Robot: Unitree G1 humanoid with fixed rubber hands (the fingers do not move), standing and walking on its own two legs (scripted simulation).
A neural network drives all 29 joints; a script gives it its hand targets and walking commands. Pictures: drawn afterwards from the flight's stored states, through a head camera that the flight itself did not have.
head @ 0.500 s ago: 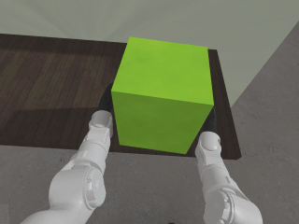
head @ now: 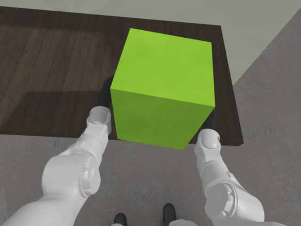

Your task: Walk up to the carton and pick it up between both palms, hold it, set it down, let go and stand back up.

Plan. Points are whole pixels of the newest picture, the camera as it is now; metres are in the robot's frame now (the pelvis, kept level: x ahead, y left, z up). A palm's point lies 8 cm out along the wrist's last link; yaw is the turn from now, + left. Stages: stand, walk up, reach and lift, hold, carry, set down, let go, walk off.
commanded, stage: set down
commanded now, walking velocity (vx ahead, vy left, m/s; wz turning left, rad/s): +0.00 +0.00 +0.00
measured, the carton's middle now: (159, 95) +0.45 -0.05 +0.00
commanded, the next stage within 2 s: none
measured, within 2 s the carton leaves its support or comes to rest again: rests again in 0.18 s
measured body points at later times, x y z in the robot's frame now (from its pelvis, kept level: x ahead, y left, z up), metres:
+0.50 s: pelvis -0.01 +0.00 -0.01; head +0.14 +0.02 +0.42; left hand +0.46 +0.10 -0.03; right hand +0.38 -0.20 -0.04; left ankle -0.02 +0.13 -0.74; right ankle +0.00 -0.15 -0.74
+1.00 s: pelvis -0.03 +0.02 -0.02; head +0.03 +0.04 +0.43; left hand +0.50 +0.14 +0.14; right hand +0.40 -0.27 +0.12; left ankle -0.02 +0.13 -0.74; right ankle +0.00 -0.15 -0.74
